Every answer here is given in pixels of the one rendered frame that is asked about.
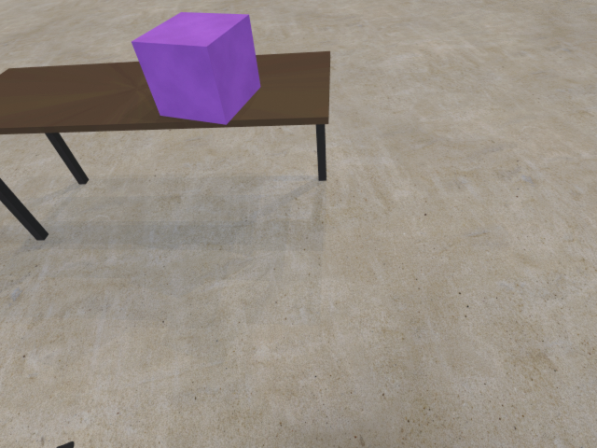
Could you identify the table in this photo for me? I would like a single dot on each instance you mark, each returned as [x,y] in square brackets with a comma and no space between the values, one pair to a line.
[102,97]

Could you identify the carton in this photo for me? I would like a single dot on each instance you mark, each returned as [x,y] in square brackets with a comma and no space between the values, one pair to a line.
[200,66]

